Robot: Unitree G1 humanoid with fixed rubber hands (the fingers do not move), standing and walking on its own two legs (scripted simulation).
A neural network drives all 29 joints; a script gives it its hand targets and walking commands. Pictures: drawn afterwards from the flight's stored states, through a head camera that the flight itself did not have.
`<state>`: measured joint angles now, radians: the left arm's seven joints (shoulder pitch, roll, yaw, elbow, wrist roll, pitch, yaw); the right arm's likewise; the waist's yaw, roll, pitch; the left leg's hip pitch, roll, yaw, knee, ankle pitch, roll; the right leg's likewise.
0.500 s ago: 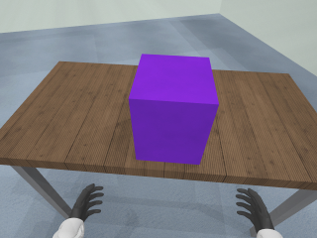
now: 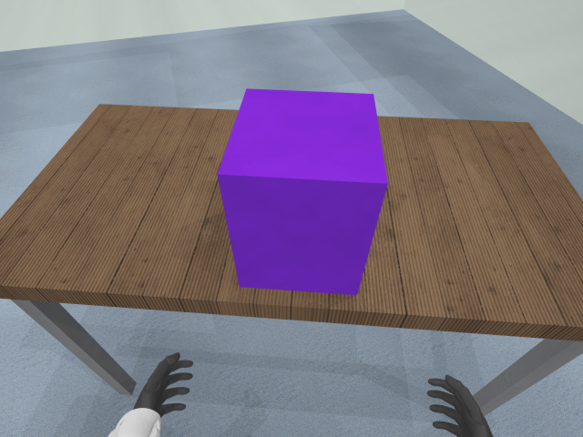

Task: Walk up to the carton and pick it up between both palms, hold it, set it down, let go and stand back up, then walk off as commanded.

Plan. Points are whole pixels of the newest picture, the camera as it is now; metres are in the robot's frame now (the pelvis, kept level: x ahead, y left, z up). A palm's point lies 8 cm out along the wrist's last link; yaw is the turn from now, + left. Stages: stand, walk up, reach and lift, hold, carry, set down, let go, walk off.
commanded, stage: let go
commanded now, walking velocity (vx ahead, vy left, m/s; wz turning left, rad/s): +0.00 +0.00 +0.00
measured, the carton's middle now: (303, 194) +0.46 +0.02 +0.08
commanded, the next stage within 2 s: stand in 0.18 s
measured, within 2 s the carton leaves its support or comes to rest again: neither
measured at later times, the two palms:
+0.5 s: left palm (80, 435) +0.14 +0.31 -0.07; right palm out of the picture +0.16 -0.28 -0.08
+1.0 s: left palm out of the picture +0.10 +0.33 -0.10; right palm out of the picture +0.11 -0.26 -0.10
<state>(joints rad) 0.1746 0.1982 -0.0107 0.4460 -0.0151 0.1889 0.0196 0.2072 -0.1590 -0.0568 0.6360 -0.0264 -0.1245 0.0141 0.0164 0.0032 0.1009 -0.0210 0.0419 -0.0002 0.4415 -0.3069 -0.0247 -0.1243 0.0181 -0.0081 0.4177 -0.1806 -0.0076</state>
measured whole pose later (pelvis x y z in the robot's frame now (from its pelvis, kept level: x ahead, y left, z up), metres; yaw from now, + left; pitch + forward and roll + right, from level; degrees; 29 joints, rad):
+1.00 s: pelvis +0.01 +0.03 +0.00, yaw +1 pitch -4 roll +0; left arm 0.17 0.36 0.02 0.90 0.01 -0.02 0.00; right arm 0.22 -0.35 -0.04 0.86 0.00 -0.03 0.00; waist 0.01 0.00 0.06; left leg -0.06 -0.02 -0.01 0.45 -0.31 0.02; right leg -0.17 -0.05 -0.01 0.45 -0.21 0.04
